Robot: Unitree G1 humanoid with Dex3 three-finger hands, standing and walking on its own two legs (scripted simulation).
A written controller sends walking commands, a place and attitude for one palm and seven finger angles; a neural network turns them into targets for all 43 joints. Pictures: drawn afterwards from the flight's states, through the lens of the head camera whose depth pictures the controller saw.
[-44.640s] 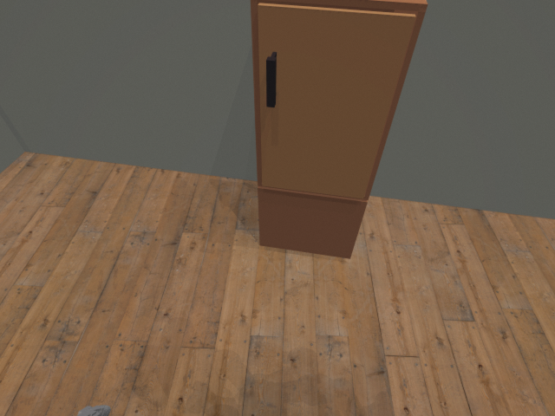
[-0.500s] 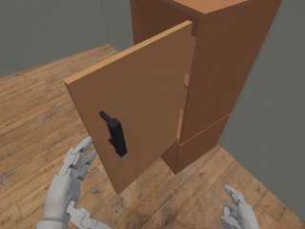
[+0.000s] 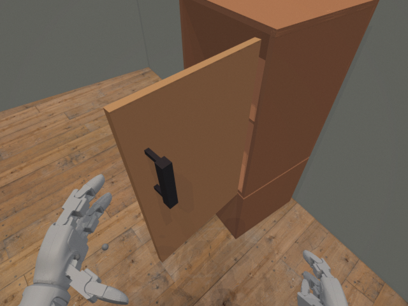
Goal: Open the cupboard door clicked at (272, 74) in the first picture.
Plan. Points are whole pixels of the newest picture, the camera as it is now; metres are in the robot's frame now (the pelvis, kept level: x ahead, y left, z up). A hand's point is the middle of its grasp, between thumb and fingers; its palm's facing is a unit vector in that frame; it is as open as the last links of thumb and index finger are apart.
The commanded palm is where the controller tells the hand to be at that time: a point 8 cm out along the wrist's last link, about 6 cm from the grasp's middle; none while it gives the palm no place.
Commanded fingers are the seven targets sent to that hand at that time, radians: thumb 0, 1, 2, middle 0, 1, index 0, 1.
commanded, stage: draw the hand back to the body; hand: left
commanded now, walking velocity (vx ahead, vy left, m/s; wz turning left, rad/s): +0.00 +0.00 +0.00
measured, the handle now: (160, 178) +0.34 +0.11 +0.09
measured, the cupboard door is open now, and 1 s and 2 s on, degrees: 100 100 100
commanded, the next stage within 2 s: step back with the hand held close in 1.28 s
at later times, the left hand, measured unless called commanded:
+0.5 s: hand (55, 228) +0.20 +0.24 +0.14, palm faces +0.29 -0.90 -0.33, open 13.9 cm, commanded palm +0.15 +0.28 +0.17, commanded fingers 0.00 0.23 0.62 -0.18 -0.30 -0.18 -0.30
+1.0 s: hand (20, 193) +0.22 +0.27 +0.20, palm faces +0.45 -0.80 -0.39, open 8.1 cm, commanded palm +0.17 +0.31 +0.21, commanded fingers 0.00 0.90 0.90 -0.20 -0.30 -0.20 -0.30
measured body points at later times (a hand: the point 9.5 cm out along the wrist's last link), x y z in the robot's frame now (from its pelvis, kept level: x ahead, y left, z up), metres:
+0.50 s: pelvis +0.01 +0.02 +0.03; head +0.00 +0.01 +0.48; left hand +0.18 +0.28 +0.16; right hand +0.20 -0.19 -0.04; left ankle +0.02 +0.12 -0.70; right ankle -0.01 -0.11 -0.70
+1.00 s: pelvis +0.02 +0.01 +0.04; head +0.00 -0.01 +0.49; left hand +0.19 +0.31 +0.22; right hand +0.21 -0.21 -0.04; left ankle +0.02 +0.12 -0.70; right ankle -0.01 -0.11 -0.70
